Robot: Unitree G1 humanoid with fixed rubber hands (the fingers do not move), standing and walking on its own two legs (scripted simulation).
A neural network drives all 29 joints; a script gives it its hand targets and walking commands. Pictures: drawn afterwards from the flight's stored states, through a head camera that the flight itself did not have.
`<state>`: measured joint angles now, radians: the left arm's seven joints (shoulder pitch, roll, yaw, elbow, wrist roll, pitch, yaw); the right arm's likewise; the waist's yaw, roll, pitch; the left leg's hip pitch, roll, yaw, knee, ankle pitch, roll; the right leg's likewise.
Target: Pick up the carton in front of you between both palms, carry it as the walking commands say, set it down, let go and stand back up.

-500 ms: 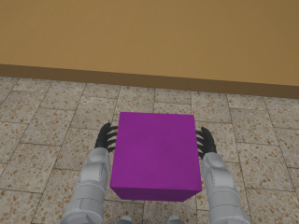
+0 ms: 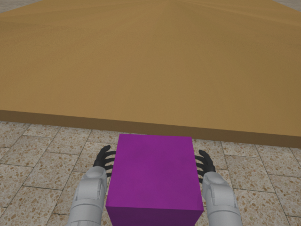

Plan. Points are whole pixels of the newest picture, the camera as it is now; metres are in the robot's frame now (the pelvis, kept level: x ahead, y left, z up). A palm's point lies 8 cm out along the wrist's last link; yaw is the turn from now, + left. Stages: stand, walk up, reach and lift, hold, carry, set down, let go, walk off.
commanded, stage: reach and lift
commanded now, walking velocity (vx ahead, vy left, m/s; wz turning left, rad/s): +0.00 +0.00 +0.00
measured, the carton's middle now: (153, 187) +0.28 +0.00 -0.05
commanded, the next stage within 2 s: hold in 0.90 s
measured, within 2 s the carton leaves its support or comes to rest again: neither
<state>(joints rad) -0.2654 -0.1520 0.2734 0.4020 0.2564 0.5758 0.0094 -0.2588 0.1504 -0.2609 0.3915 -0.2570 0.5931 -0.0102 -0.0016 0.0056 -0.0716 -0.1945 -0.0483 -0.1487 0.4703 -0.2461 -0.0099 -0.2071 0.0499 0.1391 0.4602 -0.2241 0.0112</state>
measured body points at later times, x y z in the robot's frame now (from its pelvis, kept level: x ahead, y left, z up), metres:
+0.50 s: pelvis -0.01 +0.00 +0.00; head -0.03 +0.00 +0.45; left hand +0.30 +0.15 +0.02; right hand +0.30 -0.15 +0.02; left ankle +0.01 +0.13 -0.74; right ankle +0.02 -0.13 -0.74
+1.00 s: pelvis +0.01 +0.00 +0.01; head -0.03 +0.00 +0.45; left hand +0.30 +0.15 +0.04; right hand +0.30 -0.15 +0.04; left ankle +0.01 +0.13 -0.74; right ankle +0.02 -0.13 -0.74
